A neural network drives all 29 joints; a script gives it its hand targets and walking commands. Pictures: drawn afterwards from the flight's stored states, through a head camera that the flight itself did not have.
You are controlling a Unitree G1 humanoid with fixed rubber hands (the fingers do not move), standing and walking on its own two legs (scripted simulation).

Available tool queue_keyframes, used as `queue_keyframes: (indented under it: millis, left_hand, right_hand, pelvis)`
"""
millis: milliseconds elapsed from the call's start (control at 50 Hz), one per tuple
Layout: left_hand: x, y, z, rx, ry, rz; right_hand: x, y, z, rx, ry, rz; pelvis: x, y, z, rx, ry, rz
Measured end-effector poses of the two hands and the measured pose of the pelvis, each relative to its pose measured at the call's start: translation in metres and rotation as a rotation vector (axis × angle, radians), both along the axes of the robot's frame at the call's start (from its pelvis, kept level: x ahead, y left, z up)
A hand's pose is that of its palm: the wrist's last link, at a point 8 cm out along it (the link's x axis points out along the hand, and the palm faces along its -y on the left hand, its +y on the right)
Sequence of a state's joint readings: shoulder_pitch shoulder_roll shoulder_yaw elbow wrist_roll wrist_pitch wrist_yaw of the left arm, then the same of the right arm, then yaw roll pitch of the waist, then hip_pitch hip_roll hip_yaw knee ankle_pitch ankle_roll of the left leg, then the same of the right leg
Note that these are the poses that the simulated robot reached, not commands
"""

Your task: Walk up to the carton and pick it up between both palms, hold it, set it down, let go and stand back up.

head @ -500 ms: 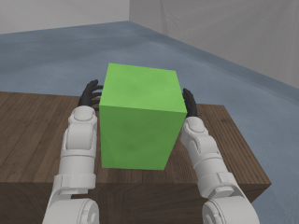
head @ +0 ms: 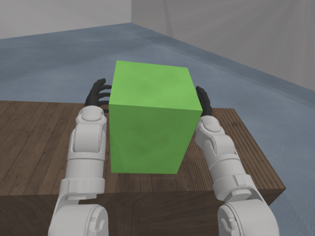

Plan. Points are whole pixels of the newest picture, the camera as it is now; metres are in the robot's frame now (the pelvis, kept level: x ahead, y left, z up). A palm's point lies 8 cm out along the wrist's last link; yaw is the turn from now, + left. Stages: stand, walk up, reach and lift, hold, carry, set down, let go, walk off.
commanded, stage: reach and lift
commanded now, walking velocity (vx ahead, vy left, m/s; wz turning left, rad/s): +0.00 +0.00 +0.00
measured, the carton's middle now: (148, 120) +0.39 +0.00 +0.15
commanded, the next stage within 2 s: hold in 0.14 s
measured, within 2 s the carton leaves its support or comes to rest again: neither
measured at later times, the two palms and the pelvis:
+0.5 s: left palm (89, 108) +0.35 +0.14 +0.21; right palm (205, 113) +0.36 -0.13 +0.20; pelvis -0.01 -0.01 +0.00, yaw +1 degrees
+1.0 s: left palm (89, 107) +0.36 +0.14 +0.22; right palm (204, 113) +0.36 -0.13 +0.20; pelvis +0.00 -0.01 +0.00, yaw +1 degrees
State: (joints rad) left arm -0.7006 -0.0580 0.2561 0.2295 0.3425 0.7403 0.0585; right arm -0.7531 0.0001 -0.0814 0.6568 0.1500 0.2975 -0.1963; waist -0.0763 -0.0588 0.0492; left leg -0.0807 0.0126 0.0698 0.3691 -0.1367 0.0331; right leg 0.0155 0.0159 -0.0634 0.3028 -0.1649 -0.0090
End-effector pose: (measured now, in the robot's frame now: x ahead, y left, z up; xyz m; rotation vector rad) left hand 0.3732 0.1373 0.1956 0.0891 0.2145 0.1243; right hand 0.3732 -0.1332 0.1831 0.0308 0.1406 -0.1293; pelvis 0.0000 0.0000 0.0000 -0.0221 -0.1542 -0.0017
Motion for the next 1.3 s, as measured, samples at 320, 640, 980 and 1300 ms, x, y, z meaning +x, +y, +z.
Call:
queue_keyframes:
  millis: [320, 640, 980, 1300]
  left_hand:
    - [-0.017, 0.005, 0.009, -0.015, -0.023, 0.028]
    - [-0.018, 0.001, 0.022, -0.017, -0.022, 0.014]
    - [-0.017, 0.003, 0.020, -0.010, -0.018, 0.021]
    - [-0.017, 0.003, 0.019, -0.018, -0.021, 0.022]
  right_hand:
    - [-0.009, 0.005, 0.012, 0.004, -0.024, 0.027]
    - [-0.014, 0.001, 0.024, 0.011, -0.025, 0.010]
    - [-0.010, 0.003, 0.021, 0.013, -0.022, 0.019]
    - [-0.010, 0.003, 0.021, 0.013, -0.026, 0.019]
  pelvis:
    - [-0.006, -0.007, -0.001, 0.001, -0.012, 0.015]
    - [-0.010, -0.008, -0.001, 0.005, -0.019, 0.010]
    - [-0.005, -0.007, 0.000, 0.004, -0.022, 0.013]
    - [0.000, -0.008, -0.001, 0.005, -0.031, 0.012]
